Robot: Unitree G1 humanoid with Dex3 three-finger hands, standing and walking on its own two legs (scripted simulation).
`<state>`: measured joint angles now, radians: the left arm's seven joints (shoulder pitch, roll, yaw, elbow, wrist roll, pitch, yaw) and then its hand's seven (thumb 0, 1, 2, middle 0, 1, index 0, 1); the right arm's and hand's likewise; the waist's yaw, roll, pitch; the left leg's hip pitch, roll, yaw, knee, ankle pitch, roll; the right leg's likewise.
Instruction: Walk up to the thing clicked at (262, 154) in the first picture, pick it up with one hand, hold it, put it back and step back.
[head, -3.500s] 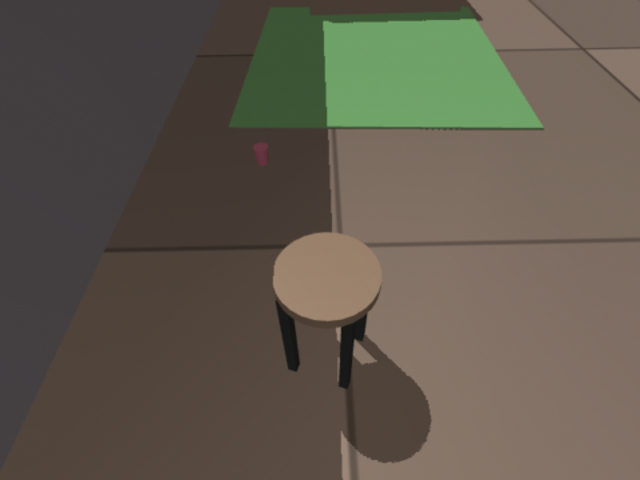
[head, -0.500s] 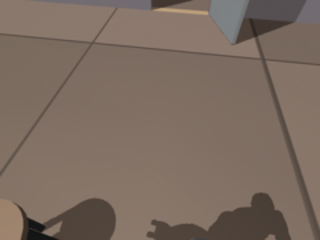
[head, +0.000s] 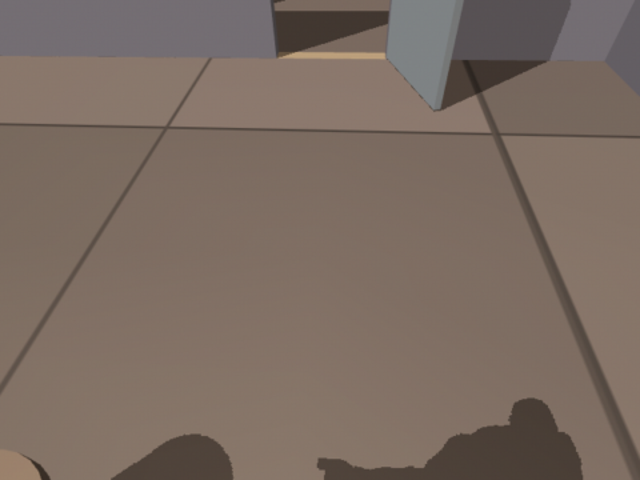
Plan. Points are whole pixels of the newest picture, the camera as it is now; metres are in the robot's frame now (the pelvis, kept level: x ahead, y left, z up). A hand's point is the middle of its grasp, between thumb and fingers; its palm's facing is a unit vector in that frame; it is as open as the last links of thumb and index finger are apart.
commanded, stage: walk up
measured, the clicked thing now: out of the picture -0.09 +1.73 -0.72
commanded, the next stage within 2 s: stand in 0.16 s
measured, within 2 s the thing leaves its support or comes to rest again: neither
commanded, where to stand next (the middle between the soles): +0.06 +0.01 m, yaw +1 degrees
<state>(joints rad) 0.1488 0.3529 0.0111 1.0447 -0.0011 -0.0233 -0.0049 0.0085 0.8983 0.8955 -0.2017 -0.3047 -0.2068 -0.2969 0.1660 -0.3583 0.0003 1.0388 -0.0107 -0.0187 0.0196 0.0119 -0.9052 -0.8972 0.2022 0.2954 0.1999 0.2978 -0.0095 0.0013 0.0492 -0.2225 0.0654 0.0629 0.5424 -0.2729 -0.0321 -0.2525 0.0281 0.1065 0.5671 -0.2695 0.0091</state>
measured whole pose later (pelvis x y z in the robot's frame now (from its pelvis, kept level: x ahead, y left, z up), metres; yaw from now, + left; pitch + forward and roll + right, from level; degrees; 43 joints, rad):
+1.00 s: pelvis +0.01 +0.01 +0.02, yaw +2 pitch -2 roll +0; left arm 0.12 0.35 0.00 1.14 0.00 -0.01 0.00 0.01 0.90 0.90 -0.20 -0.30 -0.21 -0.30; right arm 0.09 -0.34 -0.02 1.15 -0.01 0.00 0.01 0.01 -0.91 -0.90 0.20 0.30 0.20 0.30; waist -0.01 -0.01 0.06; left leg -0.13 0.04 0.05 0.33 -0.17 -0.02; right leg -0.14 0.00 0.08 0.35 -0.17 0.03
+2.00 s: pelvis +0.01 +0.01 +0.02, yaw +3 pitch -2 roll +0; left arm 0.12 0.36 -0.01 1.12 0.01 -0.01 0.00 0.01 0.90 0.90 -0.20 -0.30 -0.21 -0.30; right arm 0.10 -0.34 -0.02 1.14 -0.01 0.00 0.01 0.01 -0.91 -0.90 0.20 0.30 0.20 0.30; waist -0.01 -0.01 0.05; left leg -0.12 0.04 0.03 0.33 -0.18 -0.02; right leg -0.12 -0.01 0.07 0.34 -0.18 0.03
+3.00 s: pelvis +0.06 -0.02 +0.00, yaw -2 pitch -3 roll +1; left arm 0.26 0.42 0.07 1.00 0.03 -0.03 -0.06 0.01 0.90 0.90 -0.20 -0.30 -0.20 -0.30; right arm 0.24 -0.40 -0.09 1.00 -0.05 -0.02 0.04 0.01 -0.90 -0.90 0.20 0.30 0.20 0.30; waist -0.01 0.00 0.07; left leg -0.08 0.09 0.08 0.47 -0.35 0.00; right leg -0.27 -0.04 0.00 0.56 -0.32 -0.01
